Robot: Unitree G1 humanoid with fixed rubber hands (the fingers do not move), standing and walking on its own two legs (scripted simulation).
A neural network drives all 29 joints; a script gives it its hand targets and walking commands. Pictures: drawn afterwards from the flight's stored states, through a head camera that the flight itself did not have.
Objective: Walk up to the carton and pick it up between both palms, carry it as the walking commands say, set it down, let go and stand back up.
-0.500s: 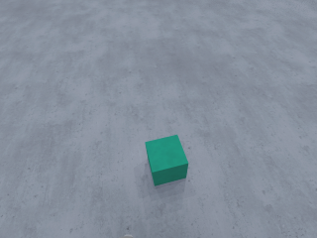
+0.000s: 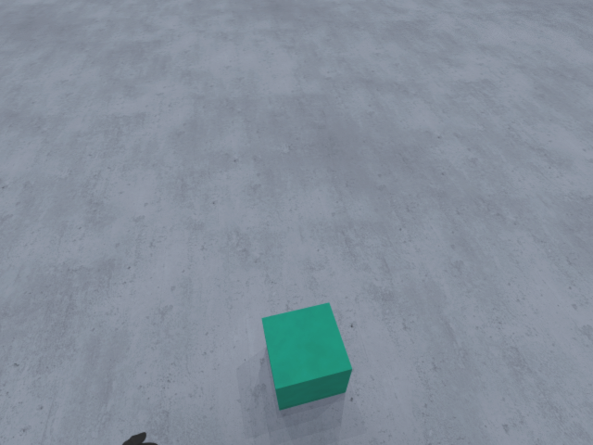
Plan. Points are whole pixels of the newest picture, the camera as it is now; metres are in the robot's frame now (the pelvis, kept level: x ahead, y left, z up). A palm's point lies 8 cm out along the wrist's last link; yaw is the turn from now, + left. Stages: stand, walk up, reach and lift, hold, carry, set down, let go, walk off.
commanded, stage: walk up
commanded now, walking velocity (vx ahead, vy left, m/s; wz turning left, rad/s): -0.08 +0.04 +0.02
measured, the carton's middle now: (304, 356) +0.51 +0.01 -0.66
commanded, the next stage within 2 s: none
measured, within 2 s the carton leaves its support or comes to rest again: neither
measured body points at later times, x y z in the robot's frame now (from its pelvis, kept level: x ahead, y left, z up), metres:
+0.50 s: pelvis -0.01 +0.08 +0.00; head +0.00 +0.10 +0.45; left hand +0.04 +0.34 -0.14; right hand +0.09 -0.17 -0.13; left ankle -0.03 +0.21 -0.73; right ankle +0.00 -0.08 -0.71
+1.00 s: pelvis -0.02 +0.07 +0.01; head +0.00 +0.07 +0.46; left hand +0.04 +0.33 -0.12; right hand +0.08 -0.17 -0.13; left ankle -0.03 +0.21 -0.73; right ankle +0.01 -0.03 -0.73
